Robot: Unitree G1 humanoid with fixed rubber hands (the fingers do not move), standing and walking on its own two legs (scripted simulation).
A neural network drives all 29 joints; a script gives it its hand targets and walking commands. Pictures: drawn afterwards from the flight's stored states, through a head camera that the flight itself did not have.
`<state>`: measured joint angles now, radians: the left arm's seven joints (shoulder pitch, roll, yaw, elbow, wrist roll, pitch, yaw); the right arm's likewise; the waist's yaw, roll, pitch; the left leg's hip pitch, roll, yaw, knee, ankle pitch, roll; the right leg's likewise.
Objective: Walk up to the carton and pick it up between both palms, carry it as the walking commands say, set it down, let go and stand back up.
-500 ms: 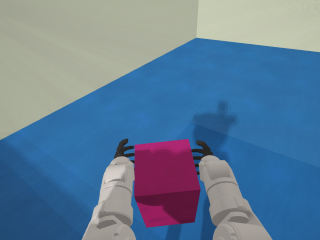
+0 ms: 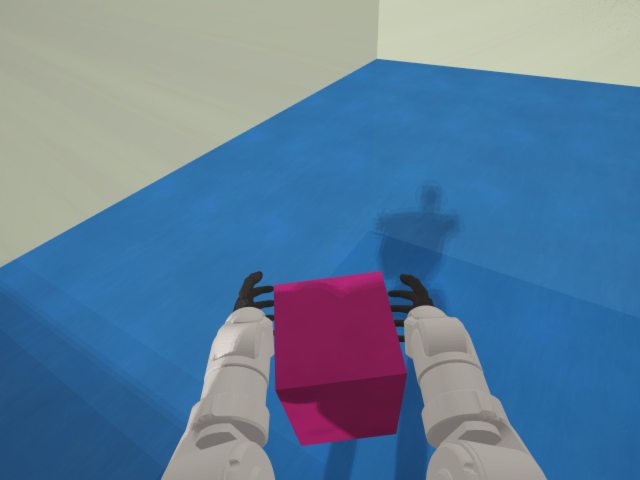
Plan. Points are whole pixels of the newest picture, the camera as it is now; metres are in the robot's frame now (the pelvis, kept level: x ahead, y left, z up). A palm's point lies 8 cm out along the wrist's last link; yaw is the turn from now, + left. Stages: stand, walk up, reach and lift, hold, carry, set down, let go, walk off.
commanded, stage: reach and lift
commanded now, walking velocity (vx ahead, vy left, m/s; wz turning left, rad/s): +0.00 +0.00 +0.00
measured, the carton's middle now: (338, 364) +0.32 +0.00 -0.03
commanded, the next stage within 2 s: hold in 0.94 s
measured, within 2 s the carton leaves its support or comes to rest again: neither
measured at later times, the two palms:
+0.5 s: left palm (245, 322) +0.33 +0.13 +0.07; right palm (421, 328) +0.32 -0.11 +0.06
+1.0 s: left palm (247, 332) +0.31 +0.12 +0.07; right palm (428, 338) +0.30 -0.12 +0.06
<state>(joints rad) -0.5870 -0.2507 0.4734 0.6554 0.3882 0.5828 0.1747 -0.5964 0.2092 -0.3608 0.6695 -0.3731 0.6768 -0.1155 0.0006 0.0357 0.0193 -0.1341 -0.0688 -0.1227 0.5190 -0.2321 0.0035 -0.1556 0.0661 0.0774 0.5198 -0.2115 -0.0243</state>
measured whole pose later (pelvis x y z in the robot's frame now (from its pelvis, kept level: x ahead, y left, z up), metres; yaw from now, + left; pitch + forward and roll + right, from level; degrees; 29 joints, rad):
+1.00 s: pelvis +0.00 +0.00 +0.00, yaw -1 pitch -10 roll +1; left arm -0.51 -0.24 0.39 0.59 0.35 0.64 0.13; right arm -0.49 0.23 -0.31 0.56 -0.36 0.72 -0.13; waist 0.01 0.02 0.00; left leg -0.12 -0.07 -0.11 0.52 -0.23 0.01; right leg -0.15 0.06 0.09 0.53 -0.21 -0.02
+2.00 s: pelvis +0.17 -0.02 +0.01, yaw +3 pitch +5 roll +0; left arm -0.45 -0.22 0.15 -0.01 0.15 1.17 0.31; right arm -0.40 0.19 -0.06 -0.01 -0.11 1.26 -0.26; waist 0.00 -0.03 -0.13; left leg -0.24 0.05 0.18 0.47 -0.31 0.03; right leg -0.40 0.01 -0.06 0.91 -0.41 -0.05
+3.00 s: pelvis +0.85 -0.16 -0.01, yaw +7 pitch +4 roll -2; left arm -0.54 -0.25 0.16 0.03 0.17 1.12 0.28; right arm -0.46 0.21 -0.16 -0.05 -0.15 1.27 -0.28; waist 0.01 0.04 -0.02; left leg -0.23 0.17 0.03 1.00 -0.52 -0.04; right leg -0.44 -0.01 -0.19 0.56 -0.18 -0.06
